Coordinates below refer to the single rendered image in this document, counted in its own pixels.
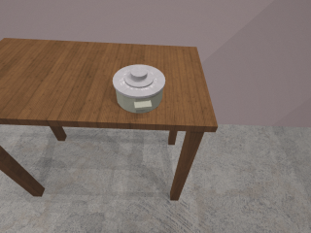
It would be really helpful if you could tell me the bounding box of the table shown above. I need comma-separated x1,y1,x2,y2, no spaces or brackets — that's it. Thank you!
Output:
0,38,219,201

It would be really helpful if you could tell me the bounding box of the pot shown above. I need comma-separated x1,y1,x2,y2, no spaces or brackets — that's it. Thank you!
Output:
116,90,163,114

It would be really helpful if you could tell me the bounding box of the lid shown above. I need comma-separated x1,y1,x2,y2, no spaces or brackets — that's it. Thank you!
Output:
113,64,165,99

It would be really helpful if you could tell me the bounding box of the knob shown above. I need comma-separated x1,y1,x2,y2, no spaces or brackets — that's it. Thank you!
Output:
130,67,148,81

